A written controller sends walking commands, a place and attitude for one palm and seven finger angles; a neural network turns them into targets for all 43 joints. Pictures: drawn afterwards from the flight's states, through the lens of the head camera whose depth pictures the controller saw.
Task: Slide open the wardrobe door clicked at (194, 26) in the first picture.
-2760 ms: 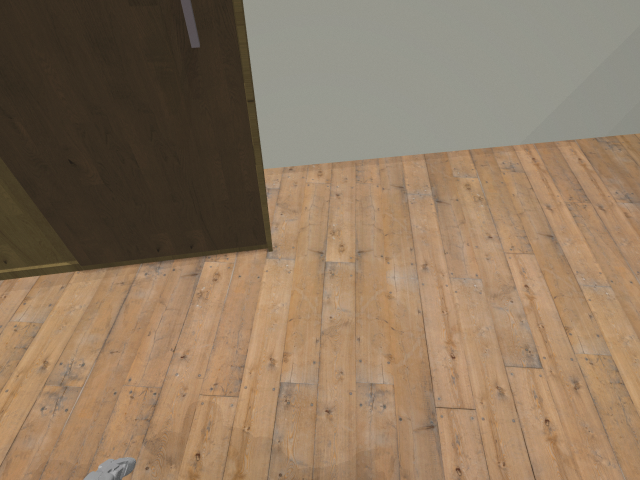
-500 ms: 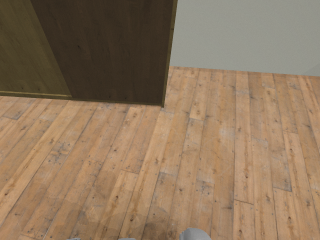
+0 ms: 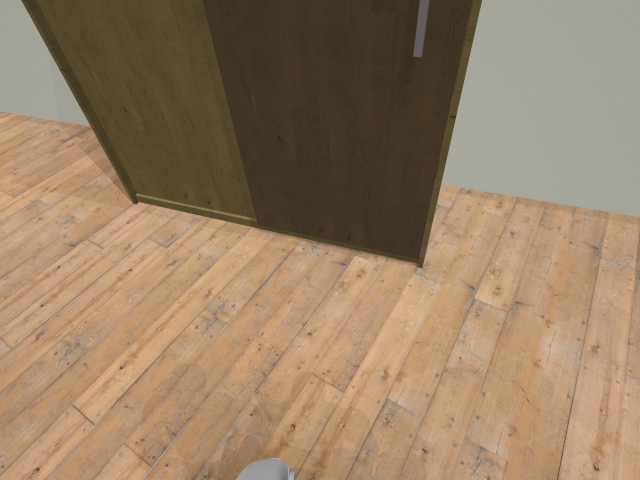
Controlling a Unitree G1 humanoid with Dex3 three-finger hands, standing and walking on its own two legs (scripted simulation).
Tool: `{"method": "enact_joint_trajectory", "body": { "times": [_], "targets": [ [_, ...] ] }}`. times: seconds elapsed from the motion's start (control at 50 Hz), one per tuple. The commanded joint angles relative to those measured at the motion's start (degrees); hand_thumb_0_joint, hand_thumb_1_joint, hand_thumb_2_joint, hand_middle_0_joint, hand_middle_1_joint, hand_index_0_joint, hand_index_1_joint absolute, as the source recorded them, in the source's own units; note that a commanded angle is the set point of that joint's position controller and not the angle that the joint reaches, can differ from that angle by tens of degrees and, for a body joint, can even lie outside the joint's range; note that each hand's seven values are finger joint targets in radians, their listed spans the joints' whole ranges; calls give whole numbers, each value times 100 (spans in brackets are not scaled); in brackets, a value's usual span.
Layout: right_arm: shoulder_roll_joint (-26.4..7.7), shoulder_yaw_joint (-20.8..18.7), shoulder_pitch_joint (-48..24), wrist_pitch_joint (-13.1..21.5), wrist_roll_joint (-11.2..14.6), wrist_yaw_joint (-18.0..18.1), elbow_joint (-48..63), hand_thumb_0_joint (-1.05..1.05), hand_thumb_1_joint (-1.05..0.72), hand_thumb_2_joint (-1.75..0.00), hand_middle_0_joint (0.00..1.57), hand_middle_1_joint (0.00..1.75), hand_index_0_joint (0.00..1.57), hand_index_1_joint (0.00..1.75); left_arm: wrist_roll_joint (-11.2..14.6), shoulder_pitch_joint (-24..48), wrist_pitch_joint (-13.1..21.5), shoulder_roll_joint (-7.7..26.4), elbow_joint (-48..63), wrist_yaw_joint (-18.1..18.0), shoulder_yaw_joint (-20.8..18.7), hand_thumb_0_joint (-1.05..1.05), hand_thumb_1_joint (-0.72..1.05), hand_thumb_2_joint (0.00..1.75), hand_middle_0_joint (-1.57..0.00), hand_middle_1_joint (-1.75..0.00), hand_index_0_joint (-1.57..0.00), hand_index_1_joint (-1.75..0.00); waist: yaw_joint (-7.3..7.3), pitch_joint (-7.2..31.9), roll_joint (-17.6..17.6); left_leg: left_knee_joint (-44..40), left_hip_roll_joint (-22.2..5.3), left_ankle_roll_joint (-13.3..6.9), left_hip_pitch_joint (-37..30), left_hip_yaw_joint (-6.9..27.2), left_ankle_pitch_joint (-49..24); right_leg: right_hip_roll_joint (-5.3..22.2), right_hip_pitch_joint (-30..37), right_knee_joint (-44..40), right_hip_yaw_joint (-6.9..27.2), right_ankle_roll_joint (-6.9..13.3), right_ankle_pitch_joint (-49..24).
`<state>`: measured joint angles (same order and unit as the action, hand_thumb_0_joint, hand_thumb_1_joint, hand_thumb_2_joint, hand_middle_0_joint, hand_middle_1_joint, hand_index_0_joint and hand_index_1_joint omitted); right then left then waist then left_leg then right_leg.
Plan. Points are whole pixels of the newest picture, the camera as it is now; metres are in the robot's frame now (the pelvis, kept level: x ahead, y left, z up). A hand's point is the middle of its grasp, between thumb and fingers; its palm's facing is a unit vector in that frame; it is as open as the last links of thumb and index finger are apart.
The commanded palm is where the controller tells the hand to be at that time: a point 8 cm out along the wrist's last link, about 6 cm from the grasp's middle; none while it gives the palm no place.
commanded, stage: walk to a spot facing it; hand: right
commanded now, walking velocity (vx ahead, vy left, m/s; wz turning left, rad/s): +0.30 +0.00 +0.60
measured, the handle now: (425, 1) +1.05 -0.20 +0.19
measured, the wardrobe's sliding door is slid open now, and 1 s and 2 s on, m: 0.00 0.00 0.00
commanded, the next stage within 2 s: turn to face it in 0.92 s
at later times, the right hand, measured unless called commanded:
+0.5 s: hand (389, 382) +0.32 -0.09 -0.19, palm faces -0.33 +0.93 -0.17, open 7.3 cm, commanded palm none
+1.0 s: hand (366, 291) +0.51 -0.06 -0.18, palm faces -0.51 +0.85 -0.14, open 7.4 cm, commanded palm none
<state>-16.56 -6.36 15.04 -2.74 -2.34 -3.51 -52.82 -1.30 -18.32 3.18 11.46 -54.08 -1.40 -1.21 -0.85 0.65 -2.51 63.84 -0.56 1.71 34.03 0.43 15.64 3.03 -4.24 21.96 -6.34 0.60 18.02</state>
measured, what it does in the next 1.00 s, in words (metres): walks ahead, turning left: left foot, then right foot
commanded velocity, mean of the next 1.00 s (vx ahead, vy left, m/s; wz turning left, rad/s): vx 0.21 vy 0.00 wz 0.52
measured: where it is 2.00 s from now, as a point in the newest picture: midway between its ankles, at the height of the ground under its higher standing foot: (297, 433)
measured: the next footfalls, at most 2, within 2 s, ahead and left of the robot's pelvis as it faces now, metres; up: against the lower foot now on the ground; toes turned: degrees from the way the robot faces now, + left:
left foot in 0.28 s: +0.23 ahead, +0.18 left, +0.00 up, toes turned +19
right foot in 0.64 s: +0.38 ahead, -0.03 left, +0.00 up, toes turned +11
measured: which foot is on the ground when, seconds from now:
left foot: up 0.00-0.26, down 0.28-0.64, up 0.66-1.00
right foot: down 0.00-0.28, up 0.30-0.62, down 0.64-1.00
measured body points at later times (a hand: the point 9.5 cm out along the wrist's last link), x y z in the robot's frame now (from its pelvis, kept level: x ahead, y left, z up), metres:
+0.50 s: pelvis +0.17 +0.06 -0.02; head +0.21 +0.05 +0.43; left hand +0.12 +0.30 -0.16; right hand +0.34 -0.14 -0.17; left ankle +0.19 +0.17 -0.74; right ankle +0.23 -0.07 -0.69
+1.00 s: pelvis +0.35 +0.06 +0.00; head +0.39 +0.05 +0.44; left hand +0.21 +0.25 -0.14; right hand +0.54 -0.10 -0.17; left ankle +0.34 +0.22 -0.68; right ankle +0.34 -0.04 -0.74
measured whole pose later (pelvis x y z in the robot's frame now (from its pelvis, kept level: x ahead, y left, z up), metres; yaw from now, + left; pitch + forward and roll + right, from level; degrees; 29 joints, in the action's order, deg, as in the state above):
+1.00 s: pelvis +0.35 +0.06 +0.00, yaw +33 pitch -1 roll +2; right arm -11.8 -5.5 10.3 -3.5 -2.0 -2.1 -54.8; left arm -1.7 -19.2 2.5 8.3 -58.7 -1.5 -2.4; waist 0.6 -4.5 -2.0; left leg 54.2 -4.6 2.7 32.6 -6.0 14.3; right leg 7.8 -4.3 25.9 -21.1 0.3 19.9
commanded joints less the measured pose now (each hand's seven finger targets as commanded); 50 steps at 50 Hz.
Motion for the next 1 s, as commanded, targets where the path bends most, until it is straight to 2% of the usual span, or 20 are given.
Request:
{"method": "enact_joint_trajectory", "body": {
  "times": [0.0, 0.14, 0.18, 0.22, 0.24, 0.26, 0.28, 0.34, 0.38, 0.42, 0.48, 0.54, 0.58, 0.6, 0.62, 0.64, 0.66, 0.7, 0.76, 0.98],
  "targets": [
    [98, 130, -860, 141, 28, -52, 637, 0, -90, -90, 20, 30, 20, 30, 21, -491, 167, 788, 64, -76, -182, 0, 90, 90, -20, -30, -20, -30, 204, -873, 981, 105, -363, 108, 1251, -151, -427, 1441, 290, -1045, 541, 607, -1424],
    [268, 264, -1922, 210, 64, -74, 807, 0, -90, -90, 20, 30, 20, 30, -56, -1073, 132, 843, -377, -53, -234, 0, 90, 90, -20, -30, -20, -30, 495, -978, 1105, -2061, -240, -180, 349, -793, -359, 1583, 652, -622, -372, 499, -3189],
    [154, 238, -1568, 254, 67, -51, 690, 0, -90, -90, 20, 30, 20, 30, -34, -971, 127, 986, -394, -42, -289, 0, 90, 90, -20, -30, -20, -30, 277, -658, 1159, -2416, 52, -390, -417, -1020, -114, 1615, 782, 32, -698, 431, -4740],
    [-177, 141, -409, 369, 41, 18, 333, 0, -90, -90, 20, 30, 20, 30, 11, -908, 102, 1105, -359, -14, -305, 0, 90, 90, -20, -30, -20, -30, -287, 167, 939, -3135, 394, -598, -2422, -1210, -279, 1450, 309, 1821, -915, 146, -5449],
    [-651, 3, 515, 447, 20, 80, 45, 0, -90, -90, 20, 30, 20, 30, 95, -854, 93, 990, -273, 60, -264, 0, 90, 90, -20, -30, -20, -30, -722, 815, 446, -3282, -217, -858, -4423, -525, -651, 1364, -1158, 3270, -940, -94, -3926],
    [-1335, -141, 1242, 490, 82, 184, -91, 0, -90, -90, 20, 30, 20, 30, 182, -905, 113, 535, -39, 69, -187, 0, 90, 90, -20, -30, -20, -30, -843, 1645, -740, -3614, -2126, -1634, -5783, 2405, -1024, 383, -2986, 5369, -768, -418, 1259],
    [-1562, -188, 1358, 429, 235, 241, -154, 0, -90, -90, 20, 30, 20, 30, 152, -108, 132, 555, 240, 12, -212, 0, 90, 90, -20, -30, -20, -30, -939, 1377, -391, -4277, -2579, -1963, -5354, 3197, -1576, 364, -3651, 6167, 92, -290, 1680],
    [-810, 31, -93, 441, 186, 328, 210, 0, -90, -90, 20, 30, 20, 30, 15, 33, 11, 619, 132, 66, -257, 0, 90, 90, -20, -30, -20, -30, -211, 128, -131, -4895, -1899, -1493, -2667, 2010, 326, 928, -3147, 5622, 526, -287, 407],
    [-553, 107, -554, 485, 88, 370, 275, 0, -90, -90, 20, 30, 20, 30, -40, -365, -151, 429, -43, 90, -240, 0, 90, 90, -20, -30, -20, -30, 239, -59, -133, -5035, -1506, -1309, -1514, 1288, 292, 895, -2499, 4822, 395, -372, 300],
    [-529, 109, -700, 506, 39, 374, 231, 0, -90, -90, 20, 30, 20, 30, -44, -626, -210, 284, -70, 128, -241, 0, 90, 90, -20, -30, -20, -30, 448, 24, -165, -5057, -1231, -1215, -993, 955, 533, 784, -2009, 4017, 252, -414, 176],
    [-553, 100, -613, 496, 52, 310, 166, 0, -90, -90, 20, 30, 20, 30, -43, -331, -186, 247, 59, 190, -238, 0, 90, 90, -20, -30, -20, -30, 350, -149, -537, -5126, -945, -1132, -779, 905, 1176, 536, -1801, 2945, -3, -439, -181],
    [-554, 55, -477, 480, 47, 300, 152, 0, -90, -90, 20, 30, 20, 30, -16, -115, -56, 257, 189, 194, -257, 0, 90, 90, -20, -30, -20, -30, 279, -178, -436, -4810, -983, -1123, -837, 1148, 1228, 317, -1223, 2010, -112, -399, -126],
    [-415, 63, -500, 433, 91, 286, 194, 0, -90, -90, 20, 30, 20, 30, -2, -397, 36, 380, 89, 138, -287, 0, 90, 90, -20, -30, -20, -30, 467, -181, -117, -4232, -698, -917, -555, 1026, 1227, 206, -258, 1030, -230, -428, -323],
    [-138, 119, -398, 413, 112, 261, 263, 0, -90, -90, 20, 30, 20, 30, -19, -736, 84, 675, -3, 65, -350, 0, 90, 90, -20, -30, -20, -30, 601, -51, 651, -3286, -322, -687, -106, 772, 1160, 679, 480, 334, 411, -298, 370],
    [300, 198, -341, 400, 145, 211, 396, 0, -90, -90, 20, 30, 20, 30, -109, -1302, 109, 1305, -67, 48, -489, 0, 90, 90, -20, -30, -20, -30, 794, 59, 2400, -1236, 428, -314, 775, -122, 1722, 2241, 960, -683, 2431, 202, 1268],
    [108, 144, -657, 429, 91, 229, 541, 0, -90, -90, 20, 30, 20, 30, -100, -1268, 89, 1328, -80, 22, -440, 0, 90, 90, -20, -30, -20, -30, 785, -117, 2142, -108, 111, -256, 1075, 28, 1740, 2980, 540, -1245, 3289, 614, 1702],
    [15, 84, -836, 436, 48, 208, 482, 0, -90, -90, 20, 30, 20, 30, -79, -916, 97, 1064, -52, 7, -380, 0, 90, 90, -20, -30, -20, -30, 645, -470, 1447, 523, -131, -232, 1089, 178, 1208, 2808, -30, -1380, 3008, 574, 1727],
    [132, 52, -559, 391, 25, 113, 287, 0, -90, -90, 20, 30, 20, 30, -45, -273, 151, 665, 93, -6, -250, 0, 90, 90, -20, -30, -20, -30, 265, -734, 726, 748, -430, -133, 869, 27, 358, 2261, -378, -1153, 1521, 321, 7],
    [356, 66, -52, 224, 45, 149, 56, 0, -90, -90, 20, 30, 20, 30, -15, -249, 190, 409, -21, -63, -229, 0, 90, 90, -20, -30, -20, -30, 82, -241, 954, 798, -400, 40, 361, -191, -79, 1762, -151, -540, -126, 93, -3182],
    [436, 128, -1094, 112, 60, 152, 376, 0, -90, -90, 20, 30, 20, 30, -46, -465, -88, 640, -290, -39, -386, 0, 90, 90, -20, -30, -20, -30, 402, -419, 1378, -1800, -298, 20, -67, -843, 41, 1885, 491, 64, -1085, 422, -3864]
  ]
}}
